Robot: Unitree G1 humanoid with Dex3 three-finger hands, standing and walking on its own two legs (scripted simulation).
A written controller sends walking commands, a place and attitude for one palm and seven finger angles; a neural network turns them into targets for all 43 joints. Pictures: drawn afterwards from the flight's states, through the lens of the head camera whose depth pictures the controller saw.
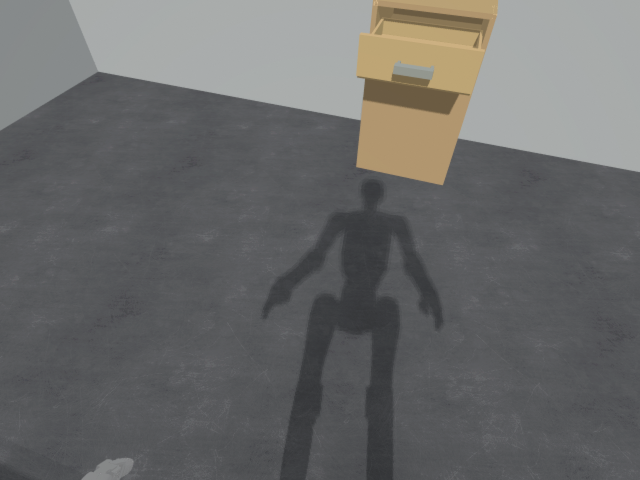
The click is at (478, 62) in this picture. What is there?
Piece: drawer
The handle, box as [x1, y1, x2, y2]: [393, 61, 433, 79]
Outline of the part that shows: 395,62 393,73 431,79 433,66 429,68 403,64 400,61 396,63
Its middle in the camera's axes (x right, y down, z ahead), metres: +0.31 -0.56 +1.28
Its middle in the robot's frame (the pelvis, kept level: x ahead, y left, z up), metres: +1.34 -0.25 -0.08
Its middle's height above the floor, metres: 0.69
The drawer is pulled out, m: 0.29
